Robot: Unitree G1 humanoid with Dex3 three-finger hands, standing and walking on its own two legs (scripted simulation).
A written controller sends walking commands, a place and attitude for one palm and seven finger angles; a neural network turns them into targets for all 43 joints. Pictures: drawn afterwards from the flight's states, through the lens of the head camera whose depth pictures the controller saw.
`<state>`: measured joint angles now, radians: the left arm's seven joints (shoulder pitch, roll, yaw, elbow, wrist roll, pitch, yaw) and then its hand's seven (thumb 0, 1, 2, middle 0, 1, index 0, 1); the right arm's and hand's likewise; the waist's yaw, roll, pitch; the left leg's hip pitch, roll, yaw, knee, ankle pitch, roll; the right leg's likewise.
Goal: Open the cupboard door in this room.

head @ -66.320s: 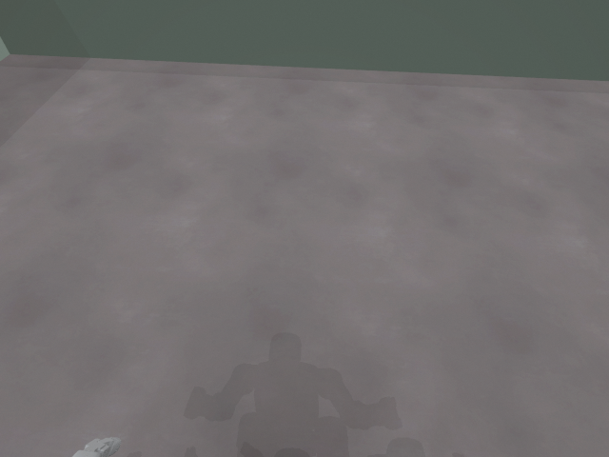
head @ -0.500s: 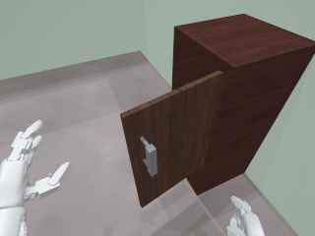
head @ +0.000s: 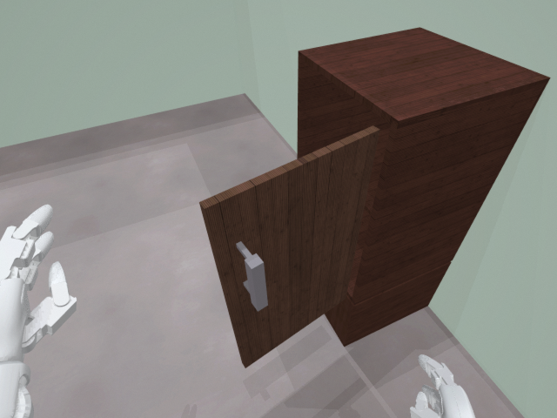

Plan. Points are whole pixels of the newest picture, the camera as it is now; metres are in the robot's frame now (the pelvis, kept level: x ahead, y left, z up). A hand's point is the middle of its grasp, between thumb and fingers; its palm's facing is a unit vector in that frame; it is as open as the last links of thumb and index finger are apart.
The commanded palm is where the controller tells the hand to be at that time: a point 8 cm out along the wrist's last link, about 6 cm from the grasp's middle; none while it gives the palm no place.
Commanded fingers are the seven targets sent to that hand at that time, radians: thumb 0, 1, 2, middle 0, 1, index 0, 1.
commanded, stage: step back with the hand held close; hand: left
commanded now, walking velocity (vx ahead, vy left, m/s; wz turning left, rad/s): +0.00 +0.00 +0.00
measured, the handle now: (250, 275) +0.36 +0.10 -0.02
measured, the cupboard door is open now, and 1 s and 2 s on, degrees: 100 100 100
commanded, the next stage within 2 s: stop stepping back and stand still in 1.24 s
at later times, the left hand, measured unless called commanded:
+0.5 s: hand (53, 315) +0.17 +0.27 +0.15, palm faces +0.33 -0.79 -0.52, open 7.4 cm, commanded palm +0.11 +0.31 +0.17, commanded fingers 0.00 0.90 0.90 -0.20 -0.30 -0.20 -0.30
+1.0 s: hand out of the picture +0.07 +0.30 +0.16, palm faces +0.46 -0.77 -0.44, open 7.4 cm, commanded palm +0.01 +0.34 +0.17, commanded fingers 0.00 0.90 0.90 -0.20 -0.30 -0.20 -0.30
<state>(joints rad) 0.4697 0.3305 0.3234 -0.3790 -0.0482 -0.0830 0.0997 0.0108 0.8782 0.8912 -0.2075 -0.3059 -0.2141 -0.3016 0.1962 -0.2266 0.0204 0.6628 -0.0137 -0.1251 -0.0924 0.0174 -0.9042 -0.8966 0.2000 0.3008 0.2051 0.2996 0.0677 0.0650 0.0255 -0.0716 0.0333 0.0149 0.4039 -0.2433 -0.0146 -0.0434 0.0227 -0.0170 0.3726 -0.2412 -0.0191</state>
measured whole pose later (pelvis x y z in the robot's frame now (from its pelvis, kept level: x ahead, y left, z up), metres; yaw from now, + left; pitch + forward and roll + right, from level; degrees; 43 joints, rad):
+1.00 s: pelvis -0.12 +0.04 -0.02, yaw +1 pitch -2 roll -2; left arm 0.51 0.39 0.42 -0.54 -0.01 -0.24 0.16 0.01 0.88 0.89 -0.21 -0.31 -0.22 -0.30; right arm 0.20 -0.22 0.01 0.61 -0.01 -0.10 -0.09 0.02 -0.90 -0.90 0.20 0.30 0.21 0.30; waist 0.01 -0.01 0.06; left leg -0.46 0.00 0.01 0.64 -0.26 0.03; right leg -0.39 0.01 0.02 0.54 -0.14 0.02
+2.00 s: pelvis -0.25 +0.02 -0.01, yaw -3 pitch -1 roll +0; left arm 0.55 0.42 0.43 -0.46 -0.02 -0.21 0.15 0.01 0.88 0.89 -0.21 -0.31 -0.21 -0.30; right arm 0.28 -0.19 0.03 0.67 -0.01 -0.16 -0.08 0.02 -0.90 -0.90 0.20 0.30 0.20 0.30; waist -0.03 -0.02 -0.01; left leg -0.27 0.03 0.04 0.54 -0.26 0.00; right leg -0.25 0.03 -0.03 0.54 -0.27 -0.04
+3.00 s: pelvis -0.26 +0.03 +0.00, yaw +0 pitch -2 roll +0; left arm 0.18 0.22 0.02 1.14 0.01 0.00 0.02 0.00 0.91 0.89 -0.20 -0.30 -0.20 -0.30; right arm 0.24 -0.18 0.00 1.13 -0.03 0.02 -0.02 0.01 -0.91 -0.90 0.20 0.30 0.20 0.30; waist -0.01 0.02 0.05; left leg -0.21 -0.01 0.01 0.40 -0.16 0.01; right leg -0.18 0.00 -0.06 0.41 -0.20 -0.03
